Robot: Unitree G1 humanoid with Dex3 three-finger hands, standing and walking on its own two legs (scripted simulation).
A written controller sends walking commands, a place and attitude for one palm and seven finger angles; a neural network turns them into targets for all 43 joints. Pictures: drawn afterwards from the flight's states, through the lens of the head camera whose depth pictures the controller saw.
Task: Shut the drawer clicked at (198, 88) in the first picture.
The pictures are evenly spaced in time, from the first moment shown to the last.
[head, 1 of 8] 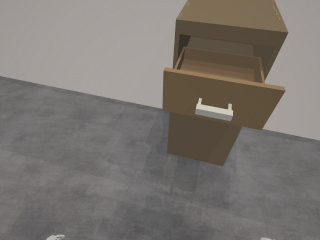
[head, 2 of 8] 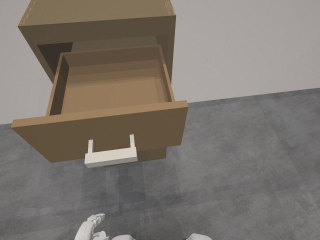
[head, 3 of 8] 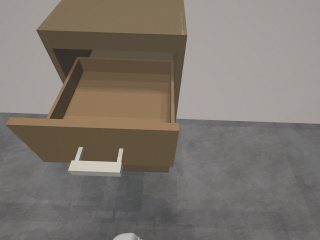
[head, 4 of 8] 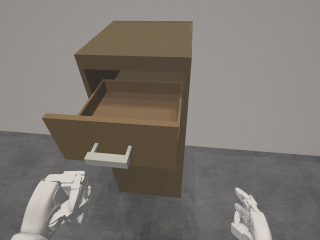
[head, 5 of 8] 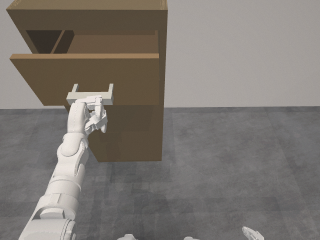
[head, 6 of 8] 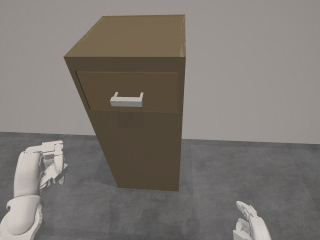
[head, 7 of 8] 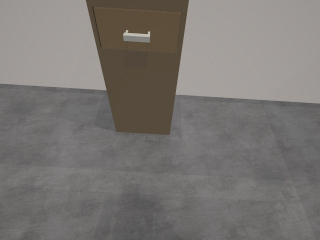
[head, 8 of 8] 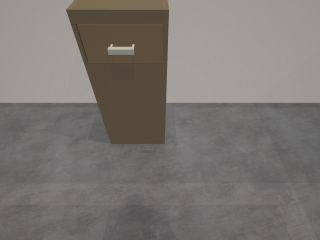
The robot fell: no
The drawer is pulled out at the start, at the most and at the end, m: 0.28 0.28 0.00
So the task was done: yes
